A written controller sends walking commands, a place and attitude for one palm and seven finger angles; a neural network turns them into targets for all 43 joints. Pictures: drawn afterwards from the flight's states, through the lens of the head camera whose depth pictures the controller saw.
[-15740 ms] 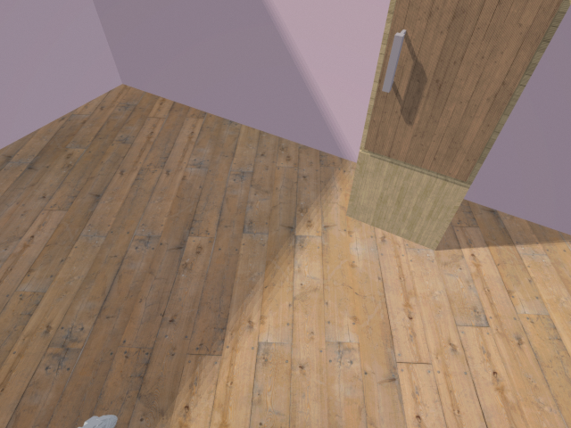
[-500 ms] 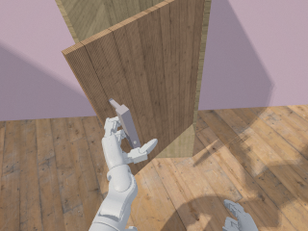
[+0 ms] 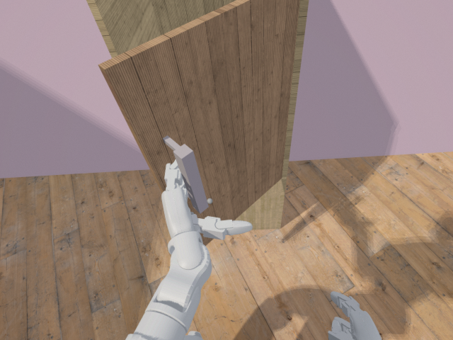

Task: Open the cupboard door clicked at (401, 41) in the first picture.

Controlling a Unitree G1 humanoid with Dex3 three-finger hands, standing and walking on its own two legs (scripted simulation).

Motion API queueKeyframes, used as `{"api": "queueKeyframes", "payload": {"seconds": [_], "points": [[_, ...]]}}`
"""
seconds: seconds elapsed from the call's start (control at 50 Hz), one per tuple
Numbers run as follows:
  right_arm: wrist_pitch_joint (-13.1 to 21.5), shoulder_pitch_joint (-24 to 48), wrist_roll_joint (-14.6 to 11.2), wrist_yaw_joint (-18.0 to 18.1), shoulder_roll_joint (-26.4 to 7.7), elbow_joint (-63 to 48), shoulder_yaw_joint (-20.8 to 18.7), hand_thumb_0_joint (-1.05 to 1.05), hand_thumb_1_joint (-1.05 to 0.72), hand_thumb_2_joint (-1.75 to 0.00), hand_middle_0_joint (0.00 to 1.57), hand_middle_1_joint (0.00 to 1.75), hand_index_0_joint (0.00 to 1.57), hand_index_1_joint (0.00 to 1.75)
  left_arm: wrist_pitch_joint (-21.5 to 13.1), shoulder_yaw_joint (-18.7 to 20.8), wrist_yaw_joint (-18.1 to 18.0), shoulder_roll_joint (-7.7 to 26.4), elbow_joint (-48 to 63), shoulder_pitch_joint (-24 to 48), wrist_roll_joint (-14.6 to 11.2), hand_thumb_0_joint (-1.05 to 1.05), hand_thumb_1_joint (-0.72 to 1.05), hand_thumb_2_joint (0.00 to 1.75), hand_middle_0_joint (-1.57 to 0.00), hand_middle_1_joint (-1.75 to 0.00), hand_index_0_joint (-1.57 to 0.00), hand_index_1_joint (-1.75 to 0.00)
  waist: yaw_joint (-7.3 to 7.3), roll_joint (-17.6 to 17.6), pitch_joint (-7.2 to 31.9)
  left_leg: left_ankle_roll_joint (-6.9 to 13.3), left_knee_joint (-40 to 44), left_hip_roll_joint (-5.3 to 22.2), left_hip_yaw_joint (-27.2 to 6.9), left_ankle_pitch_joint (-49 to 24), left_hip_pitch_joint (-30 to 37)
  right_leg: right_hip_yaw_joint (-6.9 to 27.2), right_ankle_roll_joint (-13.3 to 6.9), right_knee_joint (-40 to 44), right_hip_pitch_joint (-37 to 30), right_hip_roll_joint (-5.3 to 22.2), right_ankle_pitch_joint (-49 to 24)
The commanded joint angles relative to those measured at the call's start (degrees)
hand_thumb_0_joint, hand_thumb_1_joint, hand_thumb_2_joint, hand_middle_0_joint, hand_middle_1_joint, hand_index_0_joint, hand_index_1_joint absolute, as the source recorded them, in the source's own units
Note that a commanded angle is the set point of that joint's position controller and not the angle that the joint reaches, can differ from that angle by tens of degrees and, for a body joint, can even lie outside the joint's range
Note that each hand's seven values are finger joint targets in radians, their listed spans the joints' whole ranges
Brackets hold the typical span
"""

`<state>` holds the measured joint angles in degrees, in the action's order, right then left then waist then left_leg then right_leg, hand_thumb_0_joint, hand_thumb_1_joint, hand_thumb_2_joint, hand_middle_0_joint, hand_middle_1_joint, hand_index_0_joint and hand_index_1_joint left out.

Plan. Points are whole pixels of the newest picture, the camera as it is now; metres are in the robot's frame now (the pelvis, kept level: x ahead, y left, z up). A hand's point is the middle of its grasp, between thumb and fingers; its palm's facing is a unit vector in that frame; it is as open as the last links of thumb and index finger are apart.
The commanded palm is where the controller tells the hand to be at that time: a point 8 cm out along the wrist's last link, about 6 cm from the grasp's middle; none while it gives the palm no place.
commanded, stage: slide the hand sideways off the handle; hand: left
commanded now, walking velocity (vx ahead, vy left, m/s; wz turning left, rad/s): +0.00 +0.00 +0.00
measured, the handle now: (186, 176) +0.40 +0.08 +0.08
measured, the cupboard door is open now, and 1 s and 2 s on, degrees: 43 45 45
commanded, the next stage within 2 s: draw the hand back to the body in 1.20 s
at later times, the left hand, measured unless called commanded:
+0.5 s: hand (194, 225) +0.30 +0.06 +0.07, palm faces -0.11 -0.99 +0.02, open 16.3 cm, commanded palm +0.27 +0.12 +0.07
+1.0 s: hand (152, 249) +0.26 +0.12 +0.07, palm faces -0.06 -1.00 +0.02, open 16.3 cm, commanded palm +0.23 +0.16 +0.07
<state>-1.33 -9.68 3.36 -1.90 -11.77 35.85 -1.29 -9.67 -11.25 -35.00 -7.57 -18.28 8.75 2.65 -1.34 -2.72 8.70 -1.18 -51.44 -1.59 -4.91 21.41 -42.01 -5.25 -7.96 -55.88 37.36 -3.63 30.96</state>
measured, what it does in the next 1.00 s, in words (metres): shifts its weight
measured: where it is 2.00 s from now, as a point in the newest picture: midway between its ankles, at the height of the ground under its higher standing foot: outside the picture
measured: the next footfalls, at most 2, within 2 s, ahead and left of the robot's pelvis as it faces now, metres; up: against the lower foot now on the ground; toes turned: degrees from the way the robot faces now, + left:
none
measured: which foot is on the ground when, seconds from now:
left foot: down 0.00-1.00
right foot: down 0.00-1.00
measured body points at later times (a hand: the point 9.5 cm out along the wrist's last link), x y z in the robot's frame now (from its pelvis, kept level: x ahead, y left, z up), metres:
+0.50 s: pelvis -0.01 +0.06 +0.00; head +0.02 +0.04 +0.45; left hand +0.30 +0.11 +0.07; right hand +0.11 -0.18 -0.11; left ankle +0.04 +0.19 -0.68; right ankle -0.03 -0.01 -0.68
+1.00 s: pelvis -0.01 +0.12 +0.00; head +0.02 +0.11 +0.45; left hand +0.26 +0.17 +0.07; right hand +0.17 -0.10 -0.08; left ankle +0.04 +0.19 -0.68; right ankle -0.03 -0.01 -0.68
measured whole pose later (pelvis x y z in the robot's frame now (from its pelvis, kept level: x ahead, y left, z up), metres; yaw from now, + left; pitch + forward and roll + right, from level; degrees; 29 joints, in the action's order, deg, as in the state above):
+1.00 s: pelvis -0.01 +0.12 +0.00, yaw -4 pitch +9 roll -2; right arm -4.1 -12.2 0.0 -3.7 -10.0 24.9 1.8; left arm -13.2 -21.0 -19.7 -2.3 -2.4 -9.4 4.3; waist -0.2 -2.7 7.0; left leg 3.8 -57.7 -2.9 0.1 24.7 -41.6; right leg -0.1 0.0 -56.3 34.9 -1.9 30.0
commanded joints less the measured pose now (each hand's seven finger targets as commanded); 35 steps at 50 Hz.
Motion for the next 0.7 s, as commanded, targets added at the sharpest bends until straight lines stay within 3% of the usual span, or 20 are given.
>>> {"api": "queueKeyframes", "payload": {"seconds": [0.0,0.02,0.04,0.06,0.08,0.1,0.14,0.18,0.2,0.24,0.28,0.34,0.44,0.5,0.52,0.6,0.68], "points": [[1.39,1.12,-0.41,-0.13,-5.93,-6.77,-0.61,0.0,-0.9,-0.9,0.2,0.3,0.2,0.3,-5.59,-9.12,10.13,-0.01,10.0,15.65,6.21,0.0,-0.5,0.3,-0.15,-0.3,-0.15,-0.3,-5.5,16.41,9.83,2.43,-2.25,-1.36,1.92,-6.13,2.01,17.47,16.32,13.0,-11.1,9.62,-45.03],[1.47,0.19,-1.23,-0.11,-5.77,-8.78,-1.18,0.0,-0.9,-0.9,0.2,0.3,0.2,0.3,-9.16,-4.82,16.72,3.48,13.67,18.4,3.52,0.0,-0.5,0.3,-0.15,-0.3,-0.15,-0.3,-3.9,14.03,14.9,2.96,-2.92,-1.57,1.53,-8.2,2.35,18.05,17.0,11.26,-13.39,10.08,-50.15],[1.39,-0.02,-1.16,0.05,-6.05,-9.3,-1.31,0.0,-0.9,-0.9,0.2,0.3,0.2,0.3,-11.35,-4.34,20.76,5.57,14.79,18.85,2.8,0.0,-0.5,0.3,-0.15,-0.3,-0.15,-0.3,-3.03,12.04,18.47,3.25,-3.2,-1.83,1.64,-9.94,2.89,17.85,15.84,9.43,-16.04,10.09,-53.85],[1.57,-0.07,-1.31,0.16,-5.63,-9.85,-1.3,0.0,-0.9,-0.9,0.2,0.3,0.2,0.3,-12.61,-5.16,24.34,5.26,15.83,19.08,2.03,0.0,-0.5,0.3,-0.15,-0.3,-0.15,-0.3,-2.55,8.42,20.34,3.2,-2.25,-1.72,1.93,-10.63,5.3,15.26,13.43,8.73,-15.23,9.13,-51.06],[2.03,-0.81,-1.64,0.24,-5.57,-10.39,-1.02,0.0,-0.9,-0.9,0.2,0.3,0.2,0.3,-13.84,-6.04,27.94,4.6,15.09,18.79,0.35,0.0,-0.5,0.3,-0.15,-0.3,-0.15,-0.3,-3.24,7.29,19.16,3.41,-1.96,-1.74,1.97,-10.1,7.04,13.0,11.89,8.7,-12.27,7.92,-45.53],[2.44,-0.34,-2.14,0.51,-5.34,-11.16,-0.81,0.0,-0.9,-0.9,0.2,0.3,0.2,0.3,-14.64,-5.64,30.33,3.91,14.11,17.72,-1.98,0.0,-0.5,0.3,-0.15,-0.3,-0.15,-0.3,-2.9,5.9,17.67,3.35,-1.9,-1.52,2.06,-8.06,7.96,12.62,11.01,9.96,-9.4,7.17,-38.43],[2.89,0.48,-3.07,0.97,-5.15,-11.83,-0.19,0.0,-0.9,-0.9,0.2,0.3,0.2,0.3,-14.43,-4.64,31.42,1.7,11.9,17.28,-6.97,0.0,-0.5,0.3,-0.15,-0.3,-0.15,-0.3,-2.55,5.94,13.72,2.89,-1.28,-1.28,2.04,-4.01,7.54,14.67,10.76,14.22,-8.13,7.24,-27.94],[3.24,0.55,-3.39,1.34,-5.28,-11.88,0.12,0.0,-0.9,-0.9,0.2,0.3,0.2,0.3,-13.46,-1.44,29.61,1.89,9.54,16.08,-10.32,0.0,-0.5,0.3,-0.15,-0.3,-0.15,-0.3,-2.01,11.96,11.22,2.24,-1.44,-1.3,2.05,-1.35,3.67,18.93,13.18,18.31,-11.33,9.37,-25.59],[3.22,0.45,-3.52,1.28,-5.54,-11.46,0.04,0.0,-0.9,-0.9,0.2,0.3,0.2,0.3,-12.98,-0.24,28.24,2.7,9.28,16.44,-10.51,0.0,-0.5,0.3,-0.15,-0.3,-0.15,-0.3,-1.79,13.73,11.03,2.12,-1.06,-1.31,2.08,-1.03,2.86,19.61,13.6,19.03,-12.64,9.96,-26.18],[3.16,0.01,-3.2,0.8,-5.91,-11.47,-0.2,0.0,-0.9,-0.9,0.2,0.3,0.2,0.3,-12.44,1.03,25.17,3.7,8.99,15.3,-9.0,0.0,-0.5,0.3,-0.15,-0.3,-0.15,-0.3,-0.57,13.21,11.08,2.12,0.37,-1.29,2.02,-1.92,3.5,17.4,12.43,17.99,-12.47,9.28,-25.53],[3.04,-0.92,-2.57,0.32,-5.97,-11.37,-0.58,0.0,-0.9,-0.9,0.2,0.3,0.2,0.3,-12.84,0.93,22.66,3.75,7.89,14.37,-6.29,0.0,-0.5,0.3,-0.15,-0.3,-0.15,-0.3,-1.08,13.36,10.17,2.56,0.86,-0.88,2.43,-3.26,5.23,14.38,11.36,16.02,-9.29,8.03,-26.23],[2.67,-1.64,-1.87,-0.68,-6.07,-12.17,-1.14,0.0,-0.9,-0.9,0.2,0.3,0.2,0.3,-14.24,1.03,20.27,4.35,8.23,8.91,-2.46,0.0,-0.5,0.3,-0.15,-0.3,-0.15,-0.3,0.2,11.29,11.57,2.75,0.91,-0.8,2.93,-5.54,6.34,11.79,10.11,13.11,-8.24,6.83,-28.61],[2.01,-1.24,-1.9,-1.24,-5.79,-14.76,-1.24,0.0,-0.9,-0.9,0.2,0.3,0.2,0.3,-14.75,-0.84,19.52,3.28,12.09,2.97,-1.11,0.0,-0.5,0.3,-0.15,-0.3,-0.15,-0.3,1.12,10.13,12.65,2.92,1.5,-0.62,4.23,-6.2,8.48,9.26,8.73,12.08,-7.68,5.21,-26.72],[1.99,-0.74,-2.25,-1.23,-5.37,-15.91,-1.18,0.0,-0.9,-0.9,0.2,0.3,0.2,0.3,-14.51,-4.23,19.03,1.16,16.51,1.84,-0.44,0.0,-0.5,0.3,-0.15,-0.3,-0.15,-0.3,0.72,5.92,12.24,2.92,1.65,0.07,4.45,-7.39,11.86,6.42,7.16,10.51,-4.05,3.4,-22.94],[1.96,-0.82,-2.3,-1.23,-5.44,-16.02,-1.1,0.0,-0.9,-0.9,0.2,0.3,0.2,0.3,-14.37,-5.24,18.65,0.51,17.09,1.84,-0.4,0.0,-0.5,0.3,-0.15,-0.3,-0.15,-0.3,0.12,6.91,11.17,2.95,1.74,0.3,4.06,-7.16,12.22,5.54,6.84,10.36,-2.76,2.93,-20.83],[2.19,0.09,-2.47,-1.23,-5.5,-16.5,-1.08,0.0,-0.9,-0.9,0.2,0.3,0.2,0.3,-13.83,-9.02,16.65,-1.96,19.88,2.91,1.43,0.0,-0.5,0.3,-0.15,-0.3,-0.15,-0.3,-0.91,5.01,9.65,2.75,1.76,1.31,2.19,-6.24,13.7,3.42,5.99,8.39,2.37,1.82,-14.89],[2.04,0.09,-2.49,-1.58,-5.56,-17.59,-1.35,0.0,-0.9,-0.9,0.2,0.3,0.2,0.3,-12.74,-10.71,14.88,-2.64,23.82,-0.72,3.25,0.0,-0.5,0.3,-0.15,-0.3,-0.15,-0.3,-0.1,3.71,13.69,2.21,1.88,2.11,0.43,-8.96,16.56,2.26,5.58,6.05,3.12,1.4,-14.96]]}}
